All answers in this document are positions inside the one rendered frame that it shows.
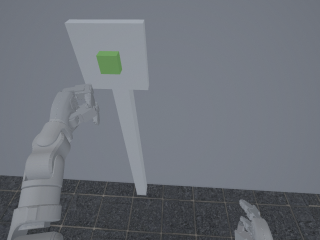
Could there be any button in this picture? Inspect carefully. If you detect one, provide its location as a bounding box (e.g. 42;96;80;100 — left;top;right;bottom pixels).
96;51;122;75

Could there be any left robot forearm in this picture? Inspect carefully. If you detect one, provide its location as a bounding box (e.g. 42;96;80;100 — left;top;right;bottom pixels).
7;121;73;240

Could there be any panel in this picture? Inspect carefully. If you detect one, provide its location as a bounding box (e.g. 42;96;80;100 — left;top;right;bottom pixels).
64;19;149;196

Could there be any robot left hand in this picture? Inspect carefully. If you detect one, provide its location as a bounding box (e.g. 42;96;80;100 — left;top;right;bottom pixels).
49;83;100;133

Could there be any robot right hand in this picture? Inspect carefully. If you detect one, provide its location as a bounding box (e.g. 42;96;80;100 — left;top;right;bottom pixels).
234;199;273;240

